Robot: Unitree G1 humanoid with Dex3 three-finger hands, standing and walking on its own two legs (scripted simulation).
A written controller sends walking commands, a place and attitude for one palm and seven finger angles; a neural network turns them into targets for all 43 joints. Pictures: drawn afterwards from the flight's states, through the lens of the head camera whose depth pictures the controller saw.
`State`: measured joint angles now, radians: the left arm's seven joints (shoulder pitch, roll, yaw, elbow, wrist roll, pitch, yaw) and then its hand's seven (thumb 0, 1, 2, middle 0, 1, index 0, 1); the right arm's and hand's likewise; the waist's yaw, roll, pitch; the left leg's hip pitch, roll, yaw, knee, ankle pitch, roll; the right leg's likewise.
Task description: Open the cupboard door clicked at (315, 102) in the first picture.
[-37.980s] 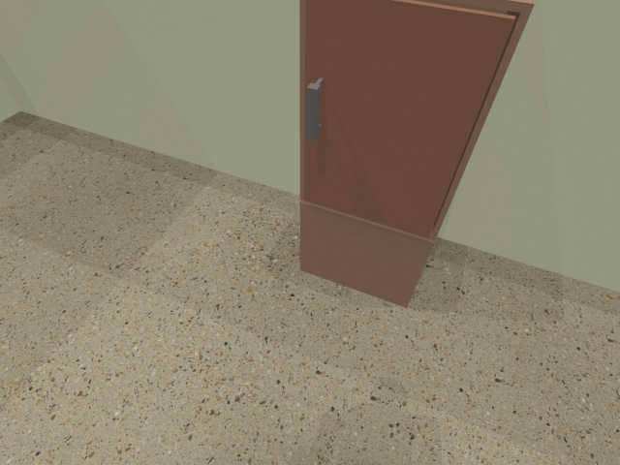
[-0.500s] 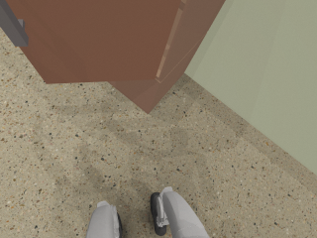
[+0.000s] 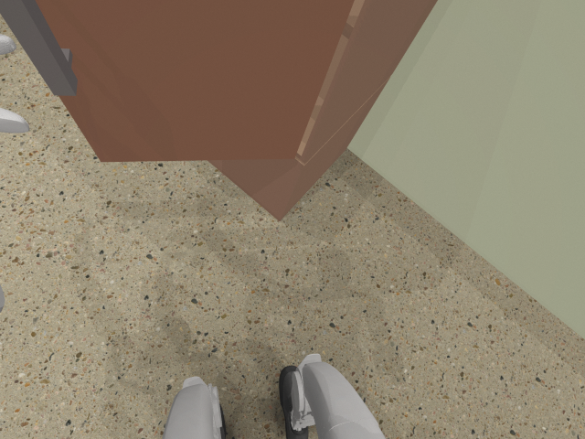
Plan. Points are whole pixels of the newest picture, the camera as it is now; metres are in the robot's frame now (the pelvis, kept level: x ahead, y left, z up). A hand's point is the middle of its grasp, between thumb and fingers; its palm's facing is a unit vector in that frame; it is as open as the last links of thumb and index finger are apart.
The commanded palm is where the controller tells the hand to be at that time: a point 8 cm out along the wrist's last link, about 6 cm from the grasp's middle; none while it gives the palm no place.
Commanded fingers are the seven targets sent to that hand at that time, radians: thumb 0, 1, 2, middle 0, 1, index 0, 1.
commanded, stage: move the hooked fingers beside the handle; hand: left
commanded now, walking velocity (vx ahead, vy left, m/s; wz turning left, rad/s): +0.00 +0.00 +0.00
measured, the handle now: (42, 29) +0.59 +0.23 +0.08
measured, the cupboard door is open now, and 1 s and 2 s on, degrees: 46 46 48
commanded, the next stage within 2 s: slide the fingers in behind the handle in 0.06 s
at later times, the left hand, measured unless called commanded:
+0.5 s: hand (8, 68) +0.54 +0.25 +0.08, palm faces -0.03 -1.00 -0.01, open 13.9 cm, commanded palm +0.52 +0.29 +0.08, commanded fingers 0.00 -0.50 0.30 -0.30 -1.20 -0.30 -1.20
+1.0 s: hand (40, 69) +0.54 +0.22 +0.08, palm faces -0.03 -1.00 -0.01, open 13.9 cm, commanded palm +0.52 +0.26 +0.08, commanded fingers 0.00 -0.50 0.30 -0.30 -1.20 -0.30 -1.20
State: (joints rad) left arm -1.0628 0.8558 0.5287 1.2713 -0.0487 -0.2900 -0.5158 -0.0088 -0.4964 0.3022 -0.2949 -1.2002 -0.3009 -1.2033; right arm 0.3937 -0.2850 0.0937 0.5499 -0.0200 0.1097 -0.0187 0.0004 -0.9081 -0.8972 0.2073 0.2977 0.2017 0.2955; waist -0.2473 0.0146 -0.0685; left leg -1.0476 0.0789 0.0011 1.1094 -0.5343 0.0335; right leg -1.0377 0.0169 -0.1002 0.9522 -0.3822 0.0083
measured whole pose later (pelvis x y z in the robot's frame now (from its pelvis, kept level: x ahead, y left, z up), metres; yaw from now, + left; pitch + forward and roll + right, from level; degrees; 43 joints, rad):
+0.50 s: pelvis +0.00 -0.01 +0.00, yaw +0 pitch +27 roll -5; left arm -1.05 0.81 0.51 1.25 -0.06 -0.28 -0.48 -0.01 -0.50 0.30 -0.29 -1.20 -0.30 -1.20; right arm 0.42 -0.28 0.09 0.57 -0.02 0.11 -0.01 0.00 -0.91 -0.90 0.21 0.30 0.20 0.30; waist -0.25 0.02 -0.07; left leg -1.05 0.08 0.00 1.10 -0.53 0.03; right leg -1.04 0.02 -0.10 0.95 -0.38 0.00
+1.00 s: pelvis +0.00 -0.01 +0.00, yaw +0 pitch +26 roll -5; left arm -1.02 0.71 0.47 1.22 -0.06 -0.32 -0.40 -0.01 -0.50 0.30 -0.30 -1.20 -0.30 -1.20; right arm 0.41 -0.27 0.08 0.58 -0.02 0.10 0.00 0.00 -0.91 -0.90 0.21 0.30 0.20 0.30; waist -0.23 0.03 -0.08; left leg -1.02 0.08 0.01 1.09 -0.52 0.02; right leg -1.02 0.02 -0.09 0.95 -0.38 0.00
